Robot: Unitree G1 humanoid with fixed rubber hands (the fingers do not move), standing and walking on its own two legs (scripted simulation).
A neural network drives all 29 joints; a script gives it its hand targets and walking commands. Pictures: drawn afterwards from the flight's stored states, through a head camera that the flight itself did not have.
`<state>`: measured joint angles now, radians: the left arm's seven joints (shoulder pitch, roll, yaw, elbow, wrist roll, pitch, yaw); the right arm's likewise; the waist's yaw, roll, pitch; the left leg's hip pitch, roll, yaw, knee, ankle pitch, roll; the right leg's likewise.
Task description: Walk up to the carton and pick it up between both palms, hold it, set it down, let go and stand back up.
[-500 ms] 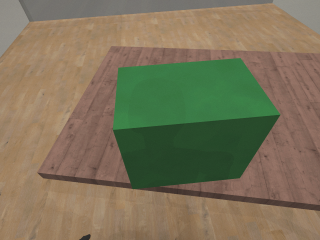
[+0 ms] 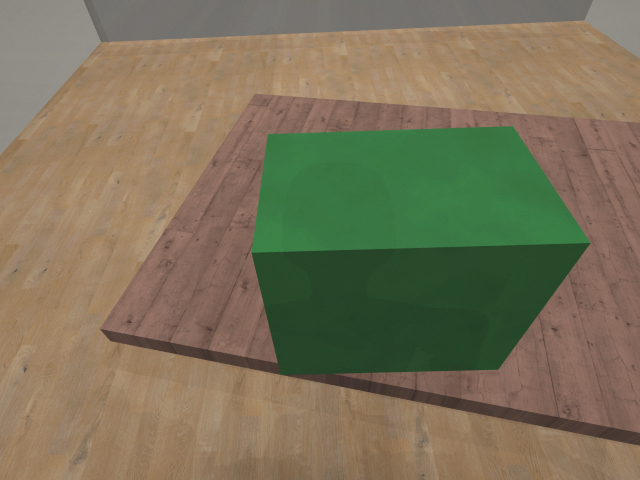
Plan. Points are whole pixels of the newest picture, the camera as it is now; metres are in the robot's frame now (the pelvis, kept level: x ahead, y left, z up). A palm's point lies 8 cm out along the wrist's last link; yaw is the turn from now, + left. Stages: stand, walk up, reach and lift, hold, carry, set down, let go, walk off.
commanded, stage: walk up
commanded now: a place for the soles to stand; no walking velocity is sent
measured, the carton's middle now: (389, 258) +0.39 -0.06 +0.06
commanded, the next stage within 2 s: stand in 0.10 s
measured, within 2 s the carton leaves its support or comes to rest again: neither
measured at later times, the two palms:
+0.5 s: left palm out of the picture +0.14 +0.26 -0.12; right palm out of the picture +0.13 -0.25 -0.13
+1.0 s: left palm (149, 479) +0.15 +0.24 -0.06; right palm out of the picture +0.13 -0.25 -0.06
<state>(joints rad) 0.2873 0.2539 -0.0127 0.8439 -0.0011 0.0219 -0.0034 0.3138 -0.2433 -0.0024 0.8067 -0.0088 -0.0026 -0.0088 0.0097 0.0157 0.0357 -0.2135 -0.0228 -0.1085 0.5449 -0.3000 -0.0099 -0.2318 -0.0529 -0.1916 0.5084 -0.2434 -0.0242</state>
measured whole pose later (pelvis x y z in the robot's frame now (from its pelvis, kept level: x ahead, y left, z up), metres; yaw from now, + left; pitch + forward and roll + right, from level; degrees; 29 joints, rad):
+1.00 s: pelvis +0.00 -0.01 +0.01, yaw -5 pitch -3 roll +0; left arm 0.32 0.26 0.08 0.25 -0.06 0.30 0.05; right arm 0.26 -0.17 -0.05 0.51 0.00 -0.07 0.07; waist 0.04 -0.04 0.08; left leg -0.13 0.05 0.02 0.45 -0.27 -0.03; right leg -0.20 0.01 -0.09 0.44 -0.19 -0.04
